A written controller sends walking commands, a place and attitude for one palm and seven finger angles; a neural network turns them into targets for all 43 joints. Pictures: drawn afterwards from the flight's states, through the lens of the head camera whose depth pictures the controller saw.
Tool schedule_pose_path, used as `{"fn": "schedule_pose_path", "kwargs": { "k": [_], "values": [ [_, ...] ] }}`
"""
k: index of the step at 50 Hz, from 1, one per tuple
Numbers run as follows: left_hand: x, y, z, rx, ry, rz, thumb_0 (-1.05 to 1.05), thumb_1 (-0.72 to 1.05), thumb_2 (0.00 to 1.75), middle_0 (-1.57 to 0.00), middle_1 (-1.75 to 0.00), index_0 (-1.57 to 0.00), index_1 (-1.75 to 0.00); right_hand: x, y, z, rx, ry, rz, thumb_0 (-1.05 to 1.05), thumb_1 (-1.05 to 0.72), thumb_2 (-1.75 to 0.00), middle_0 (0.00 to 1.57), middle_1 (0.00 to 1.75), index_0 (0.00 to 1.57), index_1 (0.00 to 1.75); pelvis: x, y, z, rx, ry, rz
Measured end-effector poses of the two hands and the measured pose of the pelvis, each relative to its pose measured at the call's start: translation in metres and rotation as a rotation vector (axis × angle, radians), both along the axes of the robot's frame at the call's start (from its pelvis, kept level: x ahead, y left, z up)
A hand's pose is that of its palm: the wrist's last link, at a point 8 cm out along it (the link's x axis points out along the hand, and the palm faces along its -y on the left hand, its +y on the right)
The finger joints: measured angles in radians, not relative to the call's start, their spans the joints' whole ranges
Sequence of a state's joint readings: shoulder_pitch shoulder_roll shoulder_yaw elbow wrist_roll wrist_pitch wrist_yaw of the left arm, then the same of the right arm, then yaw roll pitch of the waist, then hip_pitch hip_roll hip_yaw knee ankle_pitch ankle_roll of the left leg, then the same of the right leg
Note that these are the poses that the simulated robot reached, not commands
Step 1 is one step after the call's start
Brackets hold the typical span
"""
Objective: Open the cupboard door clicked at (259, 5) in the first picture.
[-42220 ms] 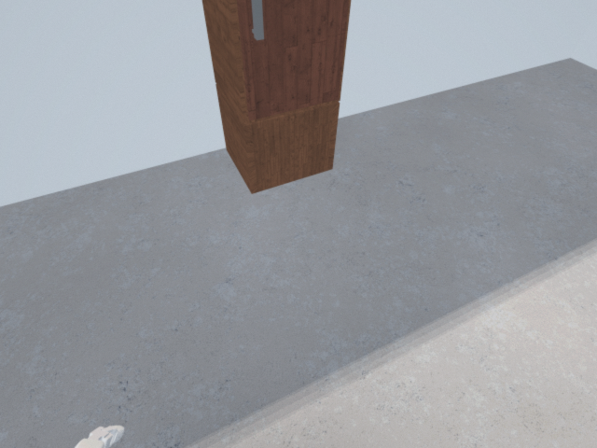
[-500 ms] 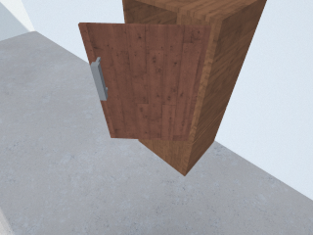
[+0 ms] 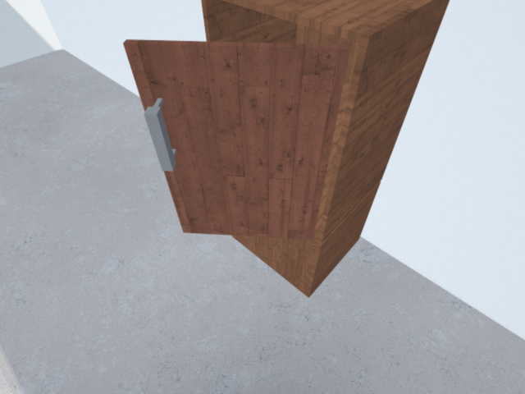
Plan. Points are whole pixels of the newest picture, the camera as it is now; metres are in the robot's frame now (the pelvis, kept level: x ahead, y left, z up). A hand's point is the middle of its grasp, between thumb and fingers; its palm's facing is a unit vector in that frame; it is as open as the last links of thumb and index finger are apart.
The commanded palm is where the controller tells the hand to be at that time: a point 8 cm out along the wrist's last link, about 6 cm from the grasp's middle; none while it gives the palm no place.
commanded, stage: look again from close up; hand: left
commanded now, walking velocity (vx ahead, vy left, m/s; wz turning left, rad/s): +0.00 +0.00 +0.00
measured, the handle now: (164, 135) +0.61 +0.25 +0.05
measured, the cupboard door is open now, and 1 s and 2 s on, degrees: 39 39 39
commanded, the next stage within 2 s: shuffle to correct the standing spot in 0.12 s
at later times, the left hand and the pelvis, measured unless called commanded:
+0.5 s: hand out of the picture +0.05 +0.22 -0.17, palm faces +0.03 -0.97 -0.26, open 7.4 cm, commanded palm none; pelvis +0.02 +0.01 +0.00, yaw +1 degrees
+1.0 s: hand out of the picture +0.08 +0.24 -0.19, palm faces +0.01 -0.98 -0.18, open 7.3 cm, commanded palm none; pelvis +0.04 +0.06 +0.00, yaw -1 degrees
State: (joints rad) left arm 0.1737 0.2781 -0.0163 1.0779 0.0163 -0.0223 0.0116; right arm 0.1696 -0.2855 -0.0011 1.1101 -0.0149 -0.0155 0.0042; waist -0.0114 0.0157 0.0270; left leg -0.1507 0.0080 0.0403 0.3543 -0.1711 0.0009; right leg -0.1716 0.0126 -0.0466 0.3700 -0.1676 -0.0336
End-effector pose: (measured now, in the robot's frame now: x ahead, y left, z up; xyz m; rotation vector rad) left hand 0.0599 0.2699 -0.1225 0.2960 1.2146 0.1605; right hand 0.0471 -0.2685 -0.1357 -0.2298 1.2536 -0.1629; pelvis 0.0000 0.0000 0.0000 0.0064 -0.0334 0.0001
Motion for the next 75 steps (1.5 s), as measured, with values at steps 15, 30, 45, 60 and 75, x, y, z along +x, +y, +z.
{"fn": "schedule_pose_path", "kwargs": {
  "k": [15,30,45,60,75],
  "values": [
    [0.004,-0.005,-0.002,-0.008,0.003,0.011,0.00,0.91,0.90,-0.20,-0.30,-0.20,-0.30,0.007,-0.010,0.005,-0.024,0.003,0.003,0.00,-0.90,-0.89,0.20,0.30,0.20,0.30,0.006,-0.004,0.001,-0.002,-0.002,0.001],
    [-0.037,0.002,-0.030,-0.100,0.120,0.137,0.00,0.91,0.90,-0.20,-0.30,-0.20,-0.30,-0.022,0.048,-0.004,0.002,0.146,-0.019,0.00,-0.91,-0.89,0.20,0.30,0.20,0.30,0.034,0.033,-0.006,-0.027,0.004,0.014],
    [0.001,0.017,-0.037,-0.138,0.145,0.095,0.00,0.92,0.90,-0.20,-0.30,-0.20,-0.30,-0.051,0.142,-0.007,0.085,0.207,-0.119,0.00,-0.90,-0.89,0.20,0.30,0.20,0.30,0.044,0.067,-0.004,-0.017,-0.013,-0.002],
    [0.018,-0.004,-0.033,-0.094,0.032,0.022,0.00,0.93,0.90,-0.20,-0.30,-0.20,-0.30,-0.029,0.091,-0.020,0.075,0.062,-0.122,0.01,-0.91,-0.89,0.20,0.30,0.20,0.30,0.025,0.040,-0.014,-0.010,-0.011,-0.016],
    [-0.077,-0.045,-0.028,-0.104,0.098,0.076,0.00,0.92,0.90,-0.20,-0.30,-0.20,-0.30,-0.051,0.043,-0.020,0.092,0.015,-0.068,0.00,-0.91,-0.89,0.20,0.30,0.20,0.30,-0.015,0.003,-0.011,0.001,-0.023,-0.005]
  ]
}}
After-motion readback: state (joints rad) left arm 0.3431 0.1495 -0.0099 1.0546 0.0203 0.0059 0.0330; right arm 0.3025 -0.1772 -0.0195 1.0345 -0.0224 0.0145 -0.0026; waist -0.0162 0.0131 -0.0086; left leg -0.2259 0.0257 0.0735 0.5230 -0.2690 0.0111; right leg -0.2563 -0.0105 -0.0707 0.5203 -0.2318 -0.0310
